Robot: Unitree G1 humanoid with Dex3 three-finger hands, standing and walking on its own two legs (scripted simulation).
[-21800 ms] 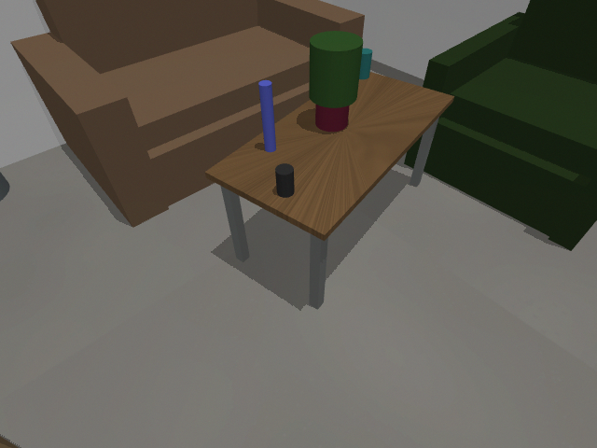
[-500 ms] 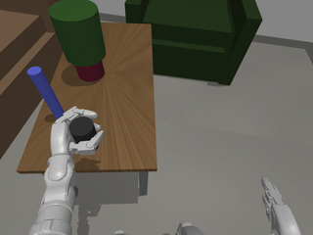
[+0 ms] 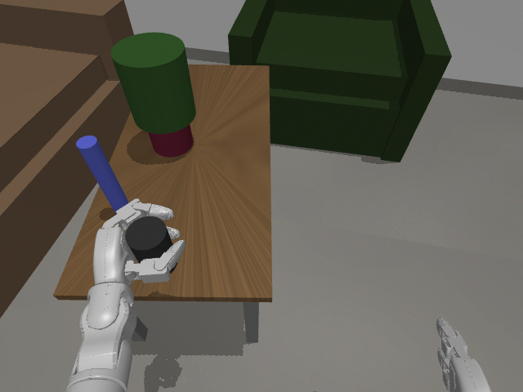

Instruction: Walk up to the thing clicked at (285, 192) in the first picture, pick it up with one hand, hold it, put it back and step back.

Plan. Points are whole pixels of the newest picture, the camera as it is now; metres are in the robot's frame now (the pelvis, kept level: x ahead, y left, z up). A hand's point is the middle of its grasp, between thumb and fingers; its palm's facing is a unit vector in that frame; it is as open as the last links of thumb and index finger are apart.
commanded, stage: lift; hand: left
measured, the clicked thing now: (153, 248) +0.35 +0.17 +0.04
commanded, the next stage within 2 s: hold in 0.04 s
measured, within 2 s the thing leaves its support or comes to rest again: neither
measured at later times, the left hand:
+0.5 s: hand (149, 249) +0.33 +0.17 +0.07, palm faces +0.11 -0.99 -0.01, open 7.5 cm
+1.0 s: hand (146, 244) +0.33 +0.16 +0.10, palm faces +0.11 -0.99 -0.01, open 7.5 cm
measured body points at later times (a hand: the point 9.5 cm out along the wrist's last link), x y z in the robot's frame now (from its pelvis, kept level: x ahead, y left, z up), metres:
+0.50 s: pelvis +0.00 +0.00 +0.01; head +0.04 +0.01 +0.46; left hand +0.32 +0.22 +0.08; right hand +0.16 -0.25 -0.02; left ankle +0.00 +0.13 -0.68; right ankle +0.02 -0.14 -0.68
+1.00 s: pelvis +0.01 +0.00 +0.02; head +0.03 +0.00 +0.47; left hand +0.32 +0.22 +0.10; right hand +0.16 -0.25 -0.02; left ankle +0.00 +0.13 -0.68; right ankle +0.02 -0.14 -0.68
